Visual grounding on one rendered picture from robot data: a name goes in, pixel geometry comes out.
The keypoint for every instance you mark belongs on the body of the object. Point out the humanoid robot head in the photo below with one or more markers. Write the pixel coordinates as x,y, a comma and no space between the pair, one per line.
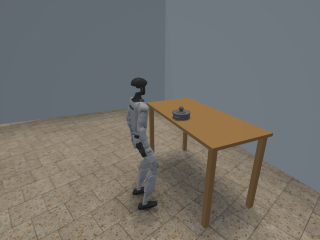
139,83

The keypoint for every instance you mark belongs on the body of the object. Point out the left robot shin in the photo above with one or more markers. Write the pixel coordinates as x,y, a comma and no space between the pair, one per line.
141,177

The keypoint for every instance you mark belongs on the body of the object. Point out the left robot upper arm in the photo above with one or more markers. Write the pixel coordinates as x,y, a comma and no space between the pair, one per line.
128,117

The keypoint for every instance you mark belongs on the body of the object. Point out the robot left forearm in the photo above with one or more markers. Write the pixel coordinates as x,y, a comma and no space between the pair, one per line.
130,128

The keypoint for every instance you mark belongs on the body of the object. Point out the right robot upper arm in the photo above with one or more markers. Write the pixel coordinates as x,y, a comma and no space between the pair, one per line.
142,113

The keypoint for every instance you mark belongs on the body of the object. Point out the pot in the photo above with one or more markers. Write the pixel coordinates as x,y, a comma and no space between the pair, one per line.
181,117

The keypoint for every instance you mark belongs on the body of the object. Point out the robot right forearm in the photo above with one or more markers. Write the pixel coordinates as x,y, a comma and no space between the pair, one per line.
144,141

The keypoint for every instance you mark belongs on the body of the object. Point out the lid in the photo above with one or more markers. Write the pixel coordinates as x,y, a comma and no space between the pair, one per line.
181,113

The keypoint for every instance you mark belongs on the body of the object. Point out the table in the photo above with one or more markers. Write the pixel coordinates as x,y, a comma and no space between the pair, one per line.
216,131

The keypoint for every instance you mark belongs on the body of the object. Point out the robot right hand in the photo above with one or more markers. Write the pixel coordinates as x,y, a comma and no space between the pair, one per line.
152,159

